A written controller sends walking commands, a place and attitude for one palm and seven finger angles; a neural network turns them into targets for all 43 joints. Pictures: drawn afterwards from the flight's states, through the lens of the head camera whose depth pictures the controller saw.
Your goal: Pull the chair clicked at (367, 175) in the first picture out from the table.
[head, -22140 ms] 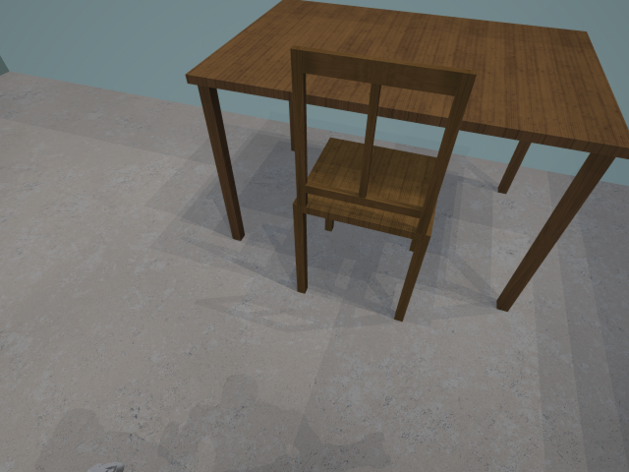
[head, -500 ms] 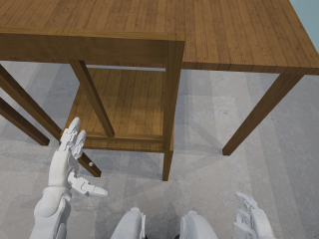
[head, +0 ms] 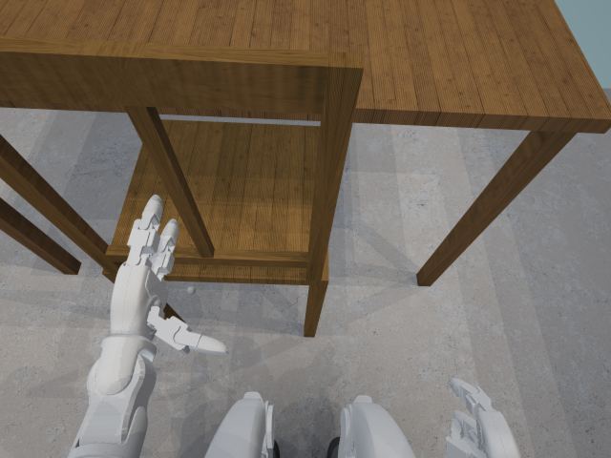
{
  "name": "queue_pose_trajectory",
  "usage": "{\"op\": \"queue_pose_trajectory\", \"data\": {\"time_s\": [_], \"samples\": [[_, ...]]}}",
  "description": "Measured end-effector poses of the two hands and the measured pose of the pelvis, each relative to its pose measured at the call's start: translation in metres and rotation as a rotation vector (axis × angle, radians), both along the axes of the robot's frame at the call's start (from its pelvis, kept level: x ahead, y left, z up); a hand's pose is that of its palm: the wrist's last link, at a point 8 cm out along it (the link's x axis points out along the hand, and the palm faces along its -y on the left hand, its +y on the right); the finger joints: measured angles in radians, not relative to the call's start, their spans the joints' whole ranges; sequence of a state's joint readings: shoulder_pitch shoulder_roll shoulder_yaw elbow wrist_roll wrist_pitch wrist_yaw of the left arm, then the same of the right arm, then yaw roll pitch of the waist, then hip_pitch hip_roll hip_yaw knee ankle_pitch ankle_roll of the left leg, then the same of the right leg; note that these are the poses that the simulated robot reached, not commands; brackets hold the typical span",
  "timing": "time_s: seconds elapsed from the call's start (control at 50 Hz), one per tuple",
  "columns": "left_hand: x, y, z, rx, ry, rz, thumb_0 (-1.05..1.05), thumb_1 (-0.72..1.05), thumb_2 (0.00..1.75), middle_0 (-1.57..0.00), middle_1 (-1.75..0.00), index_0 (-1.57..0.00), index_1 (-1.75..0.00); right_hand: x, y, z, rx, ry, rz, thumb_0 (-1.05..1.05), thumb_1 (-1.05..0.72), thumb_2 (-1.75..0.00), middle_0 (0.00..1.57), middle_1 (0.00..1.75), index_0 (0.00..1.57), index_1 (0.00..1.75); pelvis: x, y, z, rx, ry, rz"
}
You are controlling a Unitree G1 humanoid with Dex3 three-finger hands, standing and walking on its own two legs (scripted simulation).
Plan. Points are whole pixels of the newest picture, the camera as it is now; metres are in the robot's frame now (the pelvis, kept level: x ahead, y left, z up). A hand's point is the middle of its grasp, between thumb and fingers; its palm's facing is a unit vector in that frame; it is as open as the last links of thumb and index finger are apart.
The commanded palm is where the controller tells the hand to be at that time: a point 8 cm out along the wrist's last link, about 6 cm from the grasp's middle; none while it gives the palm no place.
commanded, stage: push the fingers through the gap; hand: left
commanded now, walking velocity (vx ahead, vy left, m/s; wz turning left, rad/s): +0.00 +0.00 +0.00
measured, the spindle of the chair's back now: (183, 199) +0.42 +0.17 +0.05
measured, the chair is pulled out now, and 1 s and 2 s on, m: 0.00 0.00 0.00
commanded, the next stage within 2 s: hook a spindle and tug to test in 1.12 s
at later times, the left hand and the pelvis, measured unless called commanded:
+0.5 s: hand (192, 244) +0.38 +0.16 +0.01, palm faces -0.01 -1.00 -0.04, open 17.0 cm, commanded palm +0.36 +0.21 +0.02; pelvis +0.00 +0.01 -0.01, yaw +0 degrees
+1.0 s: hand (206, 230) +0.40 +0.15 +0.01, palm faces +0.01 -1.00 -0.01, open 16.9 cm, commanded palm +0.39 +0.20 +0.02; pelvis +0.00 +0.01 +0.00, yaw -1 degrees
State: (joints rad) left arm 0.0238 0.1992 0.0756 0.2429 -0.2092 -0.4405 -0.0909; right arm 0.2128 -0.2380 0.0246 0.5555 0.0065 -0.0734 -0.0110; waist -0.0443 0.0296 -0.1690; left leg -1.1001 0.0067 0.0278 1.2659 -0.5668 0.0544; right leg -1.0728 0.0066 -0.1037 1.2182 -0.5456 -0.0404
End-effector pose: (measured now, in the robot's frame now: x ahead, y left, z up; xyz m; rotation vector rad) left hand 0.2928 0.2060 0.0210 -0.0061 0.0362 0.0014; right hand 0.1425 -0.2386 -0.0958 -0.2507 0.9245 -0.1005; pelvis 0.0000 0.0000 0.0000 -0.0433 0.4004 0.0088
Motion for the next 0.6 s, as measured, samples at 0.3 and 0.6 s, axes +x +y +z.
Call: {"op": "queue_pose_trajectory", "data": {"time_s": [0.3,0.6], "samples": [[0.035,-0.002,-0.013,-0.004,0.037,-0.043,-0.01,-0.5,0.31,-0.06,-0.08,-0.05,-0.08,-0.013,-0.003,-0.001,-0.024,0.053,-0.03,0.01,-0.9,-0.89,0.2,0.3,0.2,0.3,-0.003,0.009,-0.001,-0.01,0.009,-0.003],[0.068,0.002,-0.021,0.008,0.062,-0.037,-0.01,-0.5,0.31,-0.06,-0.08,-0.05,-0.08,-0.031,0.0,-0.009,-0.007,0.14,-0.053,0.0,-0.9,-0.89,0.2,0.3,0.2,0.3,-0.001,0.011,-0.002,-0.012,0.022,-0.006]]}}
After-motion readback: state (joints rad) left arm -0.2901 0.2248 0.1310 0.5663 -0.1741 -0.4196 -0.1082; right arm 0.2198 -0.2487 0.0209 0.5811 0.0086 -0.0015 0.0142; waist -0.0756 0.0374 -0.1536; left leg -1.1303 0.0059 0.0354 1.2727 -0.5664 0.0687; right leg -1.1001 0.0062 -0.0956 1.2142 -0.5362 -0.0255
